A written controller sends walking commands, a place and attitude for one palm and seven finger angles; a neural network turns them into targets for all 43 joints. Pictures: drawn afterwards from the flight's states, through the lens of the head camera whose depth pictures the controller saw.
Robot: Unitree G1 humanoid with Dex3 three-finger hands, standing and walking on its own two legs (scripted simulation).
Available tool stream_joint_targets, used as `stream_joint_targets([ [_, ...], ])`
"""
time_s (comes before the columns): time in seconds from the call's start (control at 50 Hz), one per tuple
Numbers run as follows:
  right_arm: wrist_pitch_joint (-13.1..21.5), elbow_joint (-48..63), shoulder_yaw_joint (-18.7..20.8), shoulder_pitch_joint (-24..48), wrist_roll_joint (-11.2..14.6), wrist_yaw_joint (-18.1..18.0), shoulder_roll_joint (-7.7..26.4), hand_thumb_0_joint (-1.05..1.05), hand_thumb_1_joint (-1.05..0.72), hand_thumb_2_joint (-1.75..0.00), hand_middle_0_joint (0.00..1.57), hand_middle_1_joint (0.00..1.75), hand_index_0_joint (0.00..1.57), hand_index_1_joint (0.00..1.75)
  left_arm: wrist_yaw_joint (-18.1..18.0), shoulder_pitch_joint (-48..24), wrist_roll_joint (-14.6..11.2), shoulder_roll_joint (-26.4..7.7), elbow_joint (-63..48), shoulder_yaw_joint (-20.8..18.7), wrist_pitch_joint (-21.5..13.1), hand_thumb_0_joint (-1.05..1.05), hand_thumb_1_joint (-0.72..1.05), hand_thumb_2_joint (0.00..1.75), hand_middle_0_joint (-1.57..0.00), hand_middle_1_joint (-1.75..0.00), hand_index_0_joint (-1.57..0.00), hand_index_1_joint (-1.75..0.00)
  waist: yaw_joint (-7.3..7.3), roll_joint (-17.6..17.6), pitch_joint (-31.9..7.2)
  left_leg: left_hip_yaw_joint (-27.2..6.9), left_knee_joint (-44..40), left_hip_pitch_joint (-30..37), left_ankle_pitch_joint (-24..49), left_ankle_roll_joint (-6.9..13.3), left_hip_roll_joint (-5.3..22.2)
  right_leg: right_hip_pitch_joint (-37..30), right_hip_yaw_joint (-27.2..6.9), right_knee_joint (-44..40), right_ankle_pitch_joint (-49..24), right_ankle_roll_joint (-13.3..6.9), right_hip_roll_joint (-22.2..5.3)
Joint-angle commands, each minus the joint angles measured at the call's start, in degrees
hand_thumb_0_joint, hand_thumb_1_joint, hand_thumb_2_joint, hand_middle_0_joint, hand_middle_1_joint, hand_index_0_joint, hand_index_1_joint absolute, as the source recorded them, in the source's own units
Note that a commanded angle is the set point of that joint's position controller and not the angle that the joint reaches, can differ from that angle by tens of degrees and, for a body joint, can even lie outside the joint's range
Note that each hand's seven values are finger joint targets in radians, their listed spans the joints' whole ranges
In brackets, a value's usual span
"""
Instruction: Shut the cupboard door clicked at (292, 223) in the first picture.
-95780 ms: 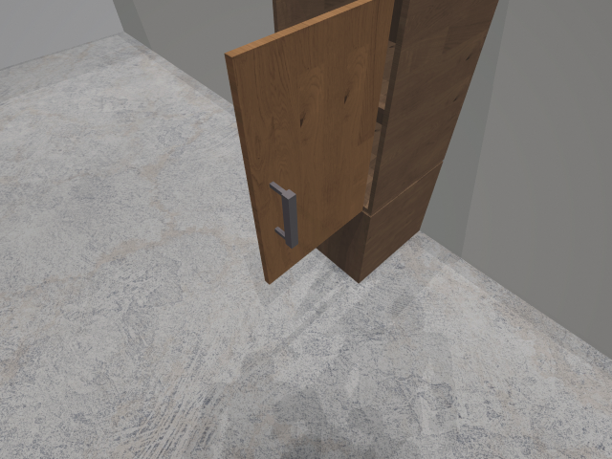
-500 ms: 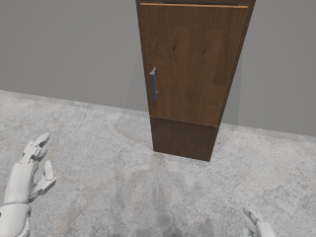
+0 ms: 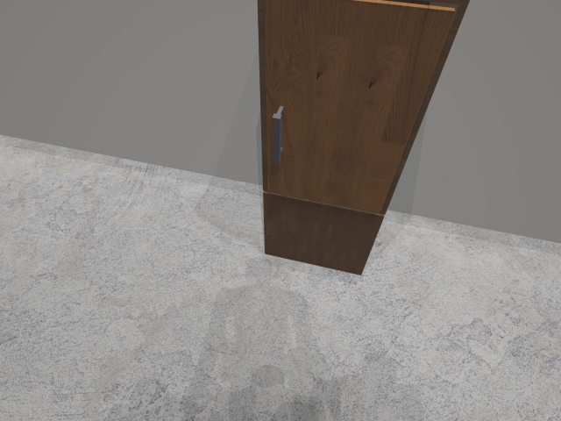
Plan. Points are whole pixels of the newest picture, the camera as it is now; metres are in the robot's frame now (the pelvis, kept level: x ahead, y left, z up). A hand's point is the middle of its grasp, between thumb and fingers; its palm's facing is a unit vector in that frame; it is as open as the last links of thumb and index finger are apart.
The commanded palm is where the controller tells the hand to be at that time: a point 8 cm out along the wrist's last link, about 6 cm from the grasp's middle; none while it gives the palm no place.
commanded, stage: let the arm hang, fingers relaxed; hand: left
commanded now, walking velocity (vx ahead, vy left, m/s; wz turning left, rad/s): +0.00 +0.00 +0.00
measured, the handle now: (278, 136) +0.81 +0.06 -0.09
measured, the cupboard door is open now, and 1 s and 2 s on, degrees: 0 0 0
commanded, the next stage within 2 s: look to check the result in 0.52 s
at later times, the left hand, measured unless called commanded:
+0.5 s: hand out of the picture -0.02 +0.16 -0.18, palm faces +0.03 -0.99 -0.14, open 7.3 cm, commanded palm none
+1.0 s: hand out of the picture -0.02 +0.16 -0.18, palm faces +0.03 -0.99 -0.17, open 7.4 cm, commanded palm none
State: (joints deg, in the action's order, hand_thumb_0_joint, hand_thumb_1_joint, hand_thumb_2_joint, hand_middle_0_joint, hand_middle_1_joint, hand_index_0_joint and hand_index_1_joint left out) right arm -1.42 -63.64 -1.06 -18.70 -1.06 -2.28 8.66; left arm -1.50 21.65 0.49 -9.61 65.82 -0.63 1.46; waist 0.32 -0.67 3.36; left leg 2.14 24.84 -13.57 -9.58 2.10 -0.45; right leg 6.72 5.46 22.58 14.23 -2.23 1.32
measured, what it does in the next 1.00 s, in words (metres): stands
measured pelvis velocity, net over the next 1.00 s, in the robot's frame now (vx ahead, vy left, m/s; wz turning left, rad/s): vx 0.01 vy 0.01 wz -0.02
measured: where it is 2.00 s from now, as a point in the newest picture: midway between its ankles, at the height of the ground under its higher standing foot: outside the picture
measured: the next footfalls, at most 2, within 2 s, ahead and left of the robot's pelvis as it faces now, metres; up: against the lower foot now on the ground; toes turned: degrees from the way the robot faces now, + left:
none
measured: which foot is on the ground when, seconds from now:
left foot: down 0.00-1.00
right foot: down 0.00-1.00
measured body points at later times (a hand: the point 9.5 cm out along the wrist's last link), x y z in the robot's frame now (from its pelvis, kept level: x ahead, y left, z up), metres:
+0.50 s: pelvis +0.00 +0.01 +0.00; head -0.01 +0.01 +0.45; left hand -0.02 +0.21 -0.16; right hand -0.03 -0.20 -0.16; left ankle +0.04 +0.09 -0.74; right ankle -0.02 -0.09 -0.74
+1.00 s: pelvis +0.01 +0.01 +0.00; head +0.02 +0.00 +0.45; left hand -0.02 +0.21 -0.16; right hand -0.01 -0.20 -0.16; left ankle +0.04 +0.09 -0.74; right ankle -0.02 -0.09 -0.74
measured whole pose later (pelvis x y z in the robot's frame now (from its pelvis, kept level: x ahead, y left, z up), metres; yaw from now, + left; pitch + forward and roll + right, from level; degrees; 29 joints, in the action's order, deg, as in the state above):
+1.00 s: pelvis +0.01 +0.01 +0.00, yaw -1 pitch -1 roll +0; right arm 0.0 -64.8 -0.9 -17.8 -0.9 -2.6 7.0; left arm -2.2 19.8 0.6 -6.3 65.9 -0.3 0.0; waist -0.1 -0.4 1.7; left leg 3.5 23.1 -12.1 -9.8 2.7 -1.4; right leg 6.6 4.0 23.2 15.3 -1.4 0.2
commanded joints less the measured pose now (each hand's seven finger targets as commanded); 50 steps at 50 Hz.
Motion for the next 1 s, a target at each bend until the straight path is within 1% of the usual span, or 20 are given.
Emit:
stream_joint_targets([
  [0.0,1.0,1.5,1.3,-2.2,0.2,-0.4,5.5,0.0,-0.9,-0.9,0.2,0.3,0.2,0.3,-0.3,2.6,-0.1,-3.4,-0.6,-0.4,-1.6,0.0,0.9,0.9,-0.2,-0.3,-0.2,-0.3,-0.35,1.4,2.1,-7.8,-7.2,0.2,-4.3,0.9,6.0,4.4,-7.8,-6.4,3.0,-1.5,-6.8],
  [0.06,0.9,0.7,1.2,-3.0,0.0,-0.4,4.7,0.0,-0.9,-0.9,0.2,0.3,0.2,0.3,-0.4,3.7,-0.1,-2.3,0.1,-0.3,-1.5,0.0,0.9,0.9,-0.2,-0.3,-0.2,-0.3,-0.55,1.5,3.0,-7.8,-7.7,0.0,-6.1,0.9,5.7,6.0,-7.9,-6.1,4.6,-1.4,-6.8],
  [0.2,1.1,0.3,1.3,-4.0,0.1,-0.3,3.7,0.0,-0.9,-0.9,0.2,0.3,0.2,0.3,-0.8,5.1,0.2,-1.5,0.1,-0.4,-1.6,0.0,0.9,0.9,-0.2,-0.3,-0.2,-0.3,-0.4,0.6,4.3,-8.0,-8.4,-1.0,-6.9,1.1,5.7,7.2,-7.9,-5.0,3.8,-1.1,-6.3],
  [0.22,1.2,0.1,1.3,-4.0,0.1,-0.3,3.2,0.0,-0.9,-0.9,0.2,0.3,0.2,0.3,-0.8,4.9,0.2,-1.3,0.1,-0.4,-1.6,0.0,0.9,0.9,-0.2,-0.3,-0.2,-0.3,-0.44,0.6,4.5,-8.0,-8.7,-1.5,-7.5,1.1,5.7,7.2,-7.8,-5.0,3.9,-1.0,-6.5],
  [0.26,1.3,0.2,1.3,-3.9,0.1,-0.3,3.1,0.0,-0.9,-0.9,0.2,0.3,0.2,0.3,-0.8,5.1,0.2,-0.9,0.0,-0.4,-1.7,0.0,0.9,0.9,-0.2,-0.3,-0.2,-0.3,-0.38,0.2,4.1,-7.9,-8.6,-1.3,-6.6,1.1,5.5,7.0,-8.0,-4.7,2.7,-1.0,-6.5],
  [0.3,1.3,0.3,1.4,-4.1,0.2,-0.3,3.2,0.0,-0.9,-0.9,0.2,0.3,0.2,0.3,-0.9,5.1,0.2,-1.1,-0.2,-0.4,-1.8,0.0,0.9,0.9,-0.2,-0.3,-0.2,-0.3,-0.41,0.9,4.1,-7.8,-8.1,-0.9,-5.8,1.1,5.6,7.3,-7.9,-4.7,2.5,-1.0,-6.4],
  [0.36,1.5,0.1,1.3,-4.4,0.1,-0.3,2.8,0.0,-0.9,-0.9,0.2,0.3,0.2,0.3,-0.9,4.6,0.2,-0.7,-0.5,-0.5,-1.9,0.0,0.9,0.9,-0.2,-0.3,-0.2,-0.3,-0.57,0.1,4.2,-7.8,-8.6,-1.0,-5.5,1.1,5.6,6.9,-8.0,-4.4,1.6,-0.9,-6.5],
  [0.4,1.6,0.2,1.4,-4.4,0.2,-0.3,3.0,0.0,-0.9,-0.9,0.2,0.3,0.2,0.3,-0.9,4.7,0.2,-1.0,-0.7,-0.6,-1.9,0.0,0.9,0.9,-0.2,-0.3,-0.2,-0.3,-0.41,0.5,4.0,-7.6,-8.2,-0.9,-4.7,1.1,5.7,6.7,-7.9,-4.6,1.3,-0.9,-6.5],
  [0.42,1.5,0.2,1.4,-4.4,0.1,-0.3,2.8,0.0,-0.9,-0.9,0.2,0.3,0.2,0.3,-0.9,4.4,0.2,-0.9,-0.6,-0.6,-1.9,0.0,0.9,0.9,-0.2,-0.3,-0.2,-0.3,-0.56,0.3,4.4,-7.5,-8.3,-0.9,-4.8,1.0,5.6,6.8,-7.8,-4.6,1.4,-0.9,-6.6],
  [0.44,1.6,0.1,1.3,-4.6,0.0,-0.3,2.8,0.0,-0.9,-0.9,0.2,0.3,0.2,0.3,-0.9,4.4,0.2,-0.9,-0.7,-0.6,-1.9,0.0,0.9,0.9,-0.2,-0.3,-0.2,-0.3,-0.62,0.1,3.6,-7.6,-8.3,-0.8,-4.6,1.0,5.6,6.3,-8.0,-4.4,1.1,-0.9,-6.5],
  [0.48,1.7,0.2,1.3,-4.2,0.1,-0.3,2.9,0.0,-0.9,-0.9,0.2,0.3,0.2,0.3,-0.8,4.2,0.1,-1.0,-0.7,-0.6,-1.9,0.0,0.9,0.9,-0.2,-0.3,-0.2,-0.3,-0.51,-0.4,3.8,-7.4,-8.3,-0.5,-4.2,1.0,5.5,6.3,-7.9,-4.4,0.8,-0.9,-6.7],
  [0.5,1.6,0.4,1.4,-4.4,0.2,-0.4,3.0,0.0,-0.9,-0.9,0.2,0.3,0.2,0.3,-0.9,4.4,0.2,-1.1,-0.7,-0.7,-1.9,0.0,0.9,0.9,-0.2,-0.3,-0.2,-0.3,-0.47,0.7,3.5,-7.4,-7.9,-0.3,-3.6,1.0,5.6,6.3,-7.8,-4.6,0.8,-0.9,-6.6],
  [0.54,1.6,0.2,1.3,-4.4,0.1,-0.3,2.8,0.0,-0.9,-0.9,0.2,0.3,0.2,0.3,-0.8,4.0,0.1,-1.0,-0.7,-0.6,-1.9,0.0,0.9,0.9,-0.2,-0.3,-0.2,-0.3,-0.54,-0.1,3.6,-7.4,-7.9,-0.2,-3.6,1.0,5.5,6.2,-7.9,-4.6,0.7,-0.9,-6.8],
  [0.58,1.6,0.3,1.3,-4.5,0.1,-0.4,3.0,0.0,-0.9,-0.9,0.2,0.3,0.2,0.3,-0.8,3.8,0.1,-1.2,-0.6,-0.6,-2.0,0.0,0.9,0.9,-0.2,-0.3,-0.2,-0.3,-0.72,0.7,2.9,-7.2,-7.7,0.3,-2.7,0.9,5.5,5.8,-8.0,-4.7,0.3,-0.9,-6.8],
  [0.64,1.5,0.1,1.3,-4.4,0.1,-0.4,3.0,0.0,-0.9,-0.9,0.2,0.3,0.2,0.3,-0.8,3.7,0.0,-1.2,-0.6,-0.6,-1.8,0.0,0.9,0.9,-0.2,-0.3,-0.2,-0.3,-0.65,0.6,3.6,-7.5,-7.7,0.1,-3.2,0.9,5.5,6.1,-7.8,-4.8,1.1,-0.9,-6.8],
  [0.68,1.5,0.2,1.2,-4.3,0.1,-0.4,3.1,0.0,-0.9,-0.9,0.2,0.3,0.2,0.3,-0.8,3.8,0.0,-1.2,-0.5,-0.6,-1.9,0.0,0.9,0.9,-0.2,-0.3,-0.2,-0.3,-0.68,0.2,3.3,-7.3,-7.7,0.6,-2.7,1.0,5.5,6.1,-7.9,-4.8,0.6,-0.9,-6.8],
  [0.74,1.6,0.2,1.2,-4.2,0.2,-0.4,3.1,0.0,-0.9,-0.9,0.2,0.3,0.2,0.3,-0.8,3.5,0.0,-1.5,-0.6,-0.6,-1.9,0.0,0.9,0.9,-0.2,-0.3,-0.2,-0.3,-0.67,0.6,2.3,-7.4,-7.5,1.2,-1.3,1.1,5.7,5.2,-7.8,-4.7,-0.4,-0.8,-6.8],
  [0.86,1.6,0.0,1.1,-3.9,0.2,-0.4,3.2,0.0,-0.9,-0.9,0.2,0.3,0.2,0.3,-0.8,3.5,0.0,-1.3,-0.3,-0.5,-2.0,0.0,0.9,0.9,-0.2,-0.3,-0.2,-0.3,-0.8,1.3,2.3,-7.1,-7.0,2.2,0.7,1.0,5.6,5.2,-7.8,-5.1,-1.0,-0.8,-6.9],
  [0.94,1.7,-0.2,1.0,-3.5,0.3,-0.5,3.1,0.0,-0.9,-0.9,0.2,0.3,0.2,0.3,-0.9,3.4,0.0,-1.3,-0.3,-0.5,-2.0,0.0,0.9,0.9,-0.2,-0.3,-0.2,-0.3,-0.71,0.2,2.4,-6.8,-6.7,2.5,2.4,1.0,5.6,4.9,-7.7,-5.0,-2.0,-0.7,-7.0],
  [0.98,1.7,-0.1,1.0,-3.5,0.3,-0.5,3.1,0.0,-0.9,-0.9,0.2,0.3,0.2,0.3,-0.9,3.2,-0.1,-1.3,-0.2,-0.5,-2.0,0.0,0.9,0.9,-0.2,-0.3,-0.2,-0.3,-0.69,0.9,2.6,-6.9,-6.8,2.3,2.1,1.0,5.6,4.8,-7.6,-5.1,-1.8,-0.7,-7.1],
])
